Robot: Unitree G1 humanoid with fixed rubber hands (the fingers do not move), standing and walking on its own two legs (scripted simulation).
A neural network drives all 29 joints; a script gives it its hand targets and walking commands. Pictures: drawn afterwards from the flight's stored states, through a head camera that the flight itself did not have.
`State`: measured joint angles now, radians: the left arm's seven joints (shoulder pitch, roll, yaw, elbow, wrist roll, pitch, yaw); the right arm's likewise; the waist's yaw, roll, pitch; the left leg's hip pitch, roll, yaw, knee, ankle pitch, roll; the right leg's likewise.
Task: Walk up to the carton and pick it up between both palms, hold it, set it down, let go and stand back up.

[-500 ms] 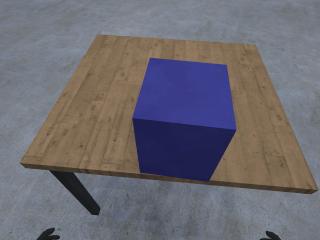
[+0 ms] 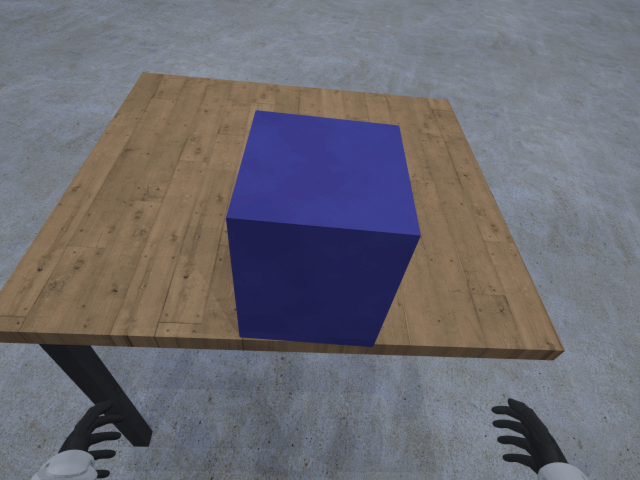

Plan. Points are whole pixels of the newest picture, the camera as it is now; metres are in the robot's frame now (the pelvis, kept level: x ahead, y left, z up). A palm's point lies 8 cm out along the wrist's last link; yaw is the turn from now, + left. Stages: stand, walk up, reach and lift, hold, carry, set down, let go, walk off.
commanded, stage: reach and lift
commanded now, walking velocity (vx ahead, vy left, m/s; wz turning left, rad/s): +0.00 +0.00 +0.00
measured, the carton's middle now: (317, 234) +0.42 +0.04 +0.06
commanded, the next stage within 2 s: none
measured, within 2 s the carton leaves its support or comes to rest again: neither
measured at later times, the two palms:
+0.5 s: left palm (75, 423) +0.16 +0.29 -0.01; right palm (513, 460) +0.16 -0.21 -0.01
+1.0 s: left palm (87, 395) +0.18 +0.27 +0.03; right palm (492, 430) +0.18 -0.18 +0.03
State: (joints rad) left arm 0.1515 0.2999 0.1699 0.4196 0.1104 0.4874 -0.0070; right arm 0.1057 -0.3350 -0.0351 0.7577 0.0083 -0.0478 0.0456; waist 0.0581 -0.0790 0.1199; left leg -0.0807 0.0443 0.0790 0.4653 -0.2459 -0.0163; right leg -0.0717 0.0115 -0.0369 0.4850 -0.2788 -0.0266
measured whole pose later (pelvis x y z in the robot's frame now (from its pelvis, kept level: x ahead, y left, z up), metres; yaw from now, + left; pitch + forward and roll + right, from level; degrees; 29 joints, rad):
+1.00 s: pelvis +0.02 +0.03 +0.01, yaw -1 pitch -4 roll +0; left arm 0.46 0.29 0.04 -0.15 -0.16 0.18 0.00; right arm 0.49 -0.12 0.01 -0.11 0.15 0.06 -0.09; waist 0.04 -0.01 0.06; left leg -0.06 0.02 0.11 0.31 -0.19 0.01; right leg -0.02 0.00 -0.01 0.26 -0.18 0.00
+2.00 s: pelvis +0.02 +0.02 +0.01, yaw -2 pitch -3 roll +0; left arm -0.06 0.28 0.17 -0.26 -0.22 0.64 -0.02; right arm -0.03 -0.20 -0.01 -0.21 0.34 0.44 -0.22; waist 0.03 -0.02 0.04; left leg -0.08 0.03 0.12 0.33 -0.19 0.01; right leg -0.05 0.01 0.01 0.29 -0.18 0.00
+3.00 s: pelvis +0.01 +0.02 +0.01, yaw +0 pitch +0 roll -1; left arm -0.85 0.41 0.15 0.44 -0.18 0.72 0.01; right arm -0.86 -0.29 0.01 0.54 0.44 0.51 -0.21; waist -0.06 -0.03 -0.03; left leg -0.19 0.03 0.08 0.36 -0.18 0.01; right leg -0.13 0.01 -0.04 0.29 -0.16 0.00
